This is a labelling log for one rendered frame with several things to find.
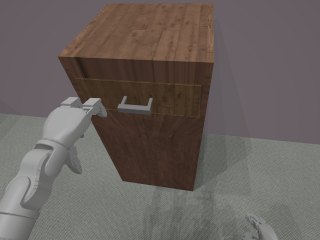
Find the robot right hand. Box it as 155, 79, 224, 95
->
242, 213, 279, 240

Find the handle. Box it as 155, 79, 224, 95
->
117, 96, 153, 115

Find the robot left hand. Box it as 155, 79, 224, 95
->
42, 97, 107, 174

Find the drawer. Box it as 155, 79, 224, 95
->
76, 77, 202, 117

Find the robot left forearm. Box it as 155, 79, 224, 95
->
0, 139, 69, 240

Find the cabinet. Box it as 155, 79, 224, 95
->
58, 2, 214, 192

